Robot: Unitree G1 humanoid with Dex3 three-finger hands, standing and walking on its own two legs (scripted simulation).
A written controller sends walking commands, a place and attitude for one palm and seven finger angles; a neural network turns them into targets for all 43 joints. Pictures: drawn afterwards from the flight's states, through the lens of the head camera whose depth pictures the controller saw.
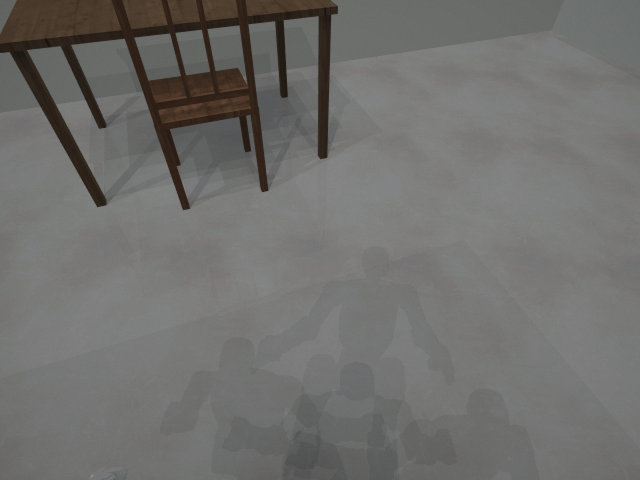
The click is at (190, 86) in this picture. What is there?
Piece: chair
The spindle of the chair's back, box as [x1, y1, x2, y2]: [161, 0, 191, 97]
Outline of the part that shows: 161,0 186,96 191,97 167,1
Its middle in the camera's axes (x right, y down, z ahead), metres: -0.50 -0.66 +1.32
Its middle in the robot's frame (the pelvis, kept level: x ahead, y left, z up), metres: +1.41 +0.57 -0.06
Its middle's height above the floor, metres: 0.71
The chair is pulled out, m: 0.00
